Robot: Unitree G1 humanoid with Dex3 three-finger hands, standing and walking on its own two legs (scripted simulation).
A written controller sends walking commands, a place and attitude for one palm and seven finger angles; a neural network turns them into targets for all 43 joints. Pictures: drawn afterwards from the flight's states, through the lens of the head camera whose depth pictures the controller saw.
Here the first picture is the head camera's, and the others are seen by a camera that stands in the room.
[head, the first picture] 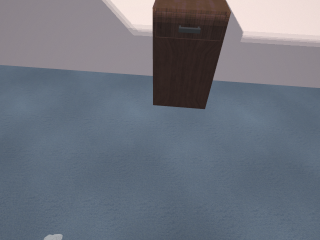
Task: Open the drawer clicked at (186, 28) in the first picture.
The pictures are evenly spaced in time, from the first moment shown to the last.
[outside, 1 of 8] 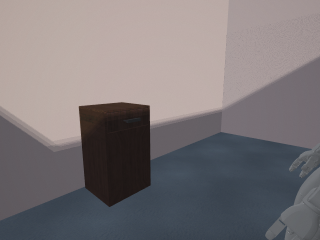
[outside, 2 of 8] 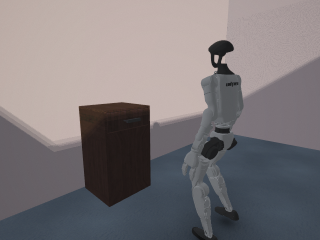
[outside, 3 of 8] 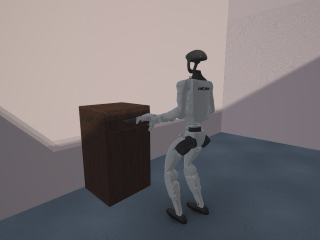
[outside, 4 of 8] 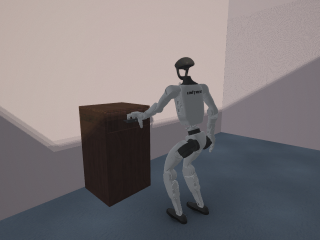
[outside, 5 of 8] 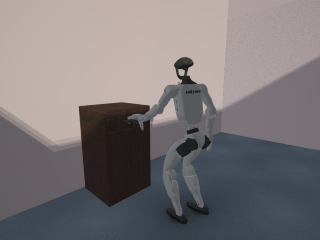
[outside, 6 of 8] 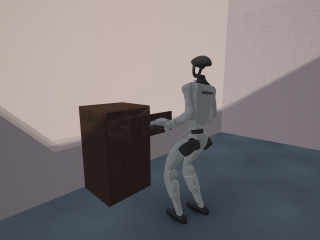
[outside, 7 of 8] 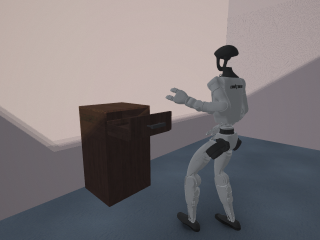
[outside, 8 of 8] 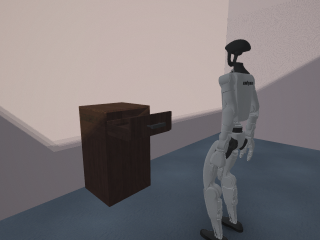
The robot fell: no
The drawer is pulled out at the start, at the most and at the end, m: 0.00 0.30 0.30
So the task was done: yes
